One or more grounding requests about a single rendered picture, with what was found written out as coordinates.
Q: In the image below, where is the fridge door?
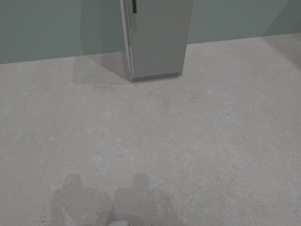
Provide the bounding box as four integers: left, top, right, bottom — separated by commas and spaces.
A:
126, 0, 194, 78

